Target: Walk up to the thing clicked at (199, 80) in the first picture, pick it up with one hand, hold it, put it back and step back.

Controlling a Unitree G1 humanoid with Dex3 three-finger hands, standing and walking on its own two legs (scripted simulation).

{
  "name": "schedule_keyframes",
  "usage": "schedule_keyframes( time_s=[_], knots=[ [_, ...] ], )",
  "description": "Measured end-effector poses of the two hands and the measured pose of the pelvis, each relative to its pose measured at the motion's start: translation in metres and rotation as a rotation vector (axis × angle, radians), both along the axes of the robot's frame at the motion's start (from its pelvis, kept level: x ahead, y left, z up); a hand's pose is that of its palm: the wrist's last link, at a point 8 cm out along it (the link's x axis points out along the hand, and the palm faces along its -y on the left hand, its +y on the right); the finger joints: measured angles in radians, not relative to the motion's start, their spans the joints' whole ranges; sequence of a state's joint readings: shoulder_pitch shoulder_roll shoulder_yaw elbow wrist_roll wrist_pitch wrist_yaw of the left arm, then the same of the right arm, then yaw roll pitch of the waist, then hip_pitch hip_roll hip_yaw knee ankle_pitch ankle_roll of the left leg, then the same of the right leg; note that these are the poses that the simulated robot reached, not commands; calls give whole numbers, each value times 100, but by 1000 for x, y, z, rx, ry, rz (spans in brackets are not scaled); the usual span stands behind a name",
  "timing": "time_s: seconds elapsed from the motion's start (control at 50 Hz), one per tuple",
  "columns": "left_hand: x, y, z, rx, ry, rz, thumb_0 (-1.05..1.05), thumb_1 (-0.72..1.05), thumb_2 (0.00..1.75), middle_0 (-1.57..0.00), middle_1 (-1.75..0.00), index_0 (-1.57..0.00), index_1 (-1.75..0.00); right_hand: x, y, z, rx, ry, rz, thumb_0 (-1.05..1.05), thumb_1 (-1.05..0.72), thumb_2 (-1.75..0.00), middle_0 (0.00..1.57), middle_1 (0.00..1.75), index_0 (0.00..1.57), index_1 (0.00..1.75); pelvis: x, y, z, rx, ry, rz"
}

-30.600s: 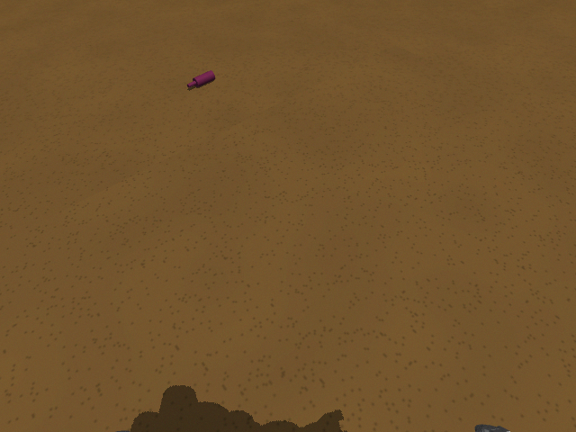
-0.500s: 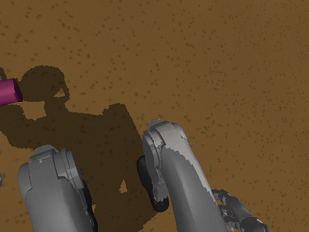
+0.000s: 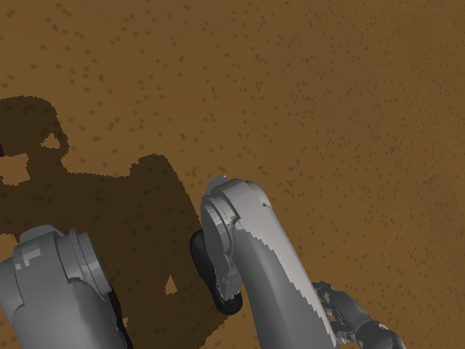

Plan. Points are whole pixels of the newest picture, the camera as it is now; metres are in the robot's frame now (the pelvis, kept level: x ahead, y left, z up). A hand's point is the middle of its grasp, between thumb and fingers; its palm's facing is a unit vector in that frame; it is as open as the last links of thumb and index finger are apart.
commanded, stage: rest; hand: left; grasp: from above
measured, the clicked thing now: out of the picture +0.45 +0.37 -0.26
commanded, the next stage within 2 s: open in 0.66 s
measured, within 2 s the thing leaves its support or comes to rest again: rests again in 0.22 s
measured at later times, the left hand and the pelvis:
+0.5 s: hand out of the picture +0.45 +0.33 -0.24, palm faces -0.43 -0.14 -0.89, open 8.9 cm; pelvis +0.00 +0.00 +0.00, yaw -1 degrees
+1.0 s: hand out of the picture +0.45 +0.34 -0.24, palm faces -0.43 -0.14 -0.89, open 9.3 cm; pelvis +0.00 +0.00 +0.00, yaw -2 degrees
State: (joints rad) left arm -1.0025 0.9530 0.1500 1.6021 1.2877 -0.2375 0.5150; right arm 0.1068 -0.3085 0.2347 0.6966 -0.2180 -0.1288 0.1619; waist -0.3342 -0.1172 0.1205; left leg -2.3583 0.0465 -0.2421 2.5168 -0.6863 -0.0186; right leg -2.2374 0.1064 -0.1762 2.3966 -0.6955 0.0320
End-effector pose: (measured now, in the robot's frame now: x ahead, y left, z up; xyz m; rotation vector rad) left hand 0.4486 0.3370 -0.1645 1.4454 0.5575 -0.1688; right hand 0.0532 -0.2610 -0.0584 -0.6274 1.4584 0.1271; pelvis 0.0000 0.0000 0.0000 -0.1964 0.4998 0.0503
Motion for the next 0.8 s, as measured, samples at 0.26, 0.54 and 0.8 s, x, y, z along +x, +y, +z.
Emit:
schedule_keyframes(
  time_s=[0.26,0.54,0.8],
  knots=[
    [5,2,-10,7,-10,11,-1,17,28,-80,-41,-84,-35,2,6,4,17,-4,39,0,-91,-90,20,30,21,30,0,2,-1,-15,-9,-9],
    [5,0,-15,6,-5,15,-1,18,26,-81,-40,-85,-34,8,12,6,43,-15,72,0,-91,-90,20,30,21,30,0,3,0,-23,-18,-13],
    [6,1,-15,3,-4,14,-1,18,24,-82,-38,-86,-33,3,14,11,40,-18,91,0,-91,-90,20,30,21,30,-3,4,0,-30,-36,-19]
  ],
)
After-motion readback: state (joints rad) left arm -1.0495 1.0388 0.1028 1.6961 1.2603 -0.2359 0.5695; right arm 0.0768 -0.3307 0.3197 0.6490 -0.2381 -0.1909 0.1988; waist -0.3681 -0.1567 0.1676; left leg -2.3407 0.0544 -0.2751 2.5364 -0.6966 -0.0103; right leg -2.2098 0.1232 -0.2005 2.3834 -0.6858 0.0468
